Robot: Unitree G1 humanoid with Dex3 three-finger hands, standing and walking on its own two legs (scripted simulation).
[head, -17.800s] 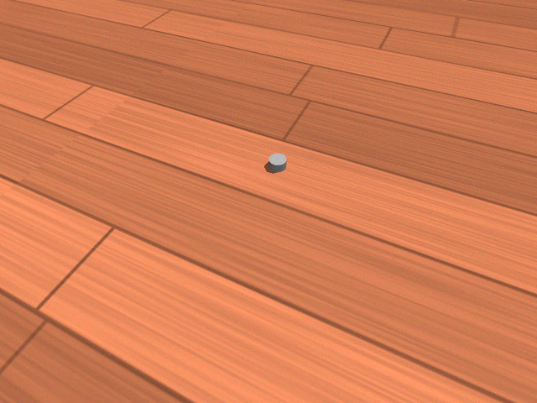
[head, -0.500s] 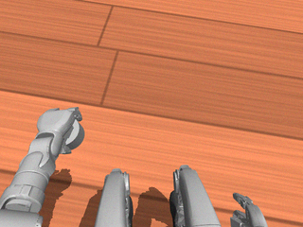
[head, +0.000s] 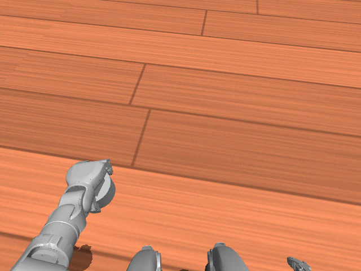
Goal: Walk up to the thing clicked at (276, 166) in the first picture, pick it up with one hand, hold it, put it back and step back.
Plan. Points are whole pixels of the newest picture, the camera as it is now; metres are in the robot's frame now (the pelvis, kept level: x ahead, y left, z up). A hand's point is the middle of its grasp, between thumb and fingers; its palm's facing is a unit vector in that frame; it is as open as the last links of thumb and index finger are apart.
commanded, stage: lift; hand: left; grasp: from above
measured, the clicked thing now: (95, 188) +0.34 +0.23 -0.11
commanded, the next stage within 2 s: hold in 0.20 s
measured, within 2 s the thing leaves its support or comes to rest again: neither
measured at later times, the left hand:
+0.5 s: hand (92, 171) +0.35 +0.22 -0.03, palm faces -0.46 -0.07 -0.89, open 11.4 cm
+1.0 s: hand (87, 167) +0.35 +0.22 +0.00, palm faces -0.46 -0.06 -0.89, open 11.5 cm
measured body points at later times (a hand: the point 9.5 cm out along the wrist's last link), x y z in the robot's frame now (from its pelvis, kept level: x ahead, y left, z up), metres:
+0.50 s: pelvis +0.04 -0.01 +0.05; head +0.08 -0.01 +0.49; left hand +0.37 +0.22 +0.02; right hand +0.13 -0.28 -0.08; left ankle +0.04 +0.12 -0.67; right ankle +0.04 -0.14 -0.67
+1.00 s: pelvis +0.04 -0.01 +0.06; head +0.07 -0.02 +0.51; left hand +0.37 +0.22 +0.05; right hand +0.15 -0.27 -0.06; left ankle +0.04 +0.12 -0.67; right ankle +0.04 -0.14 -0.67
